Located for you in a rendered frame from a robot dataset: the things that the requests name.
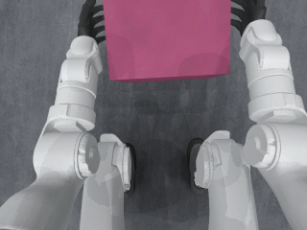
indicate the robot right forearm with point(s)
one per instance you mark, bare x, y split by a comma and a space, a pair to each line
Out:
269, 76

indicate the robot left shin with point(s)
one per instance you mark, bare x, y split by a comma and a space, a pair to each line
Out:
109, 137

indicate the left robot hand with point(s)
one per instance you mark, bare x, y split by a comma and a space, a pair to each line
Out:
88, 22

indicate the robot left upper arm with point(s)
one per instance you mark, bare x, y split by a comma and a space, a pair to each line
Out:
63, 161

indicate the robot left forearm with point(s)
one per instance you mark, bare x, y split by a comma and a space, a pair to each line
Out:
73, 110

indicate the right robot hand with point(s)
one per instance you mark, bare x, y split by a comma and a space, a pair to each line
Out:
253, 10

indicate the robot left foot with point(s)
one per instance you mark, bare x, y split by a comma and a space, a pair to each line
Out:
129, 193

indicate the carton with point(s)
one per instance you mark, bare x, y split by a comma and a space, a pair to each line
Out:
167, 40

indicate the robot right upper arm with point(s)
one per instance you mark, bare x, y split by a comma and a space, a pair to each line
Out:
279, 152

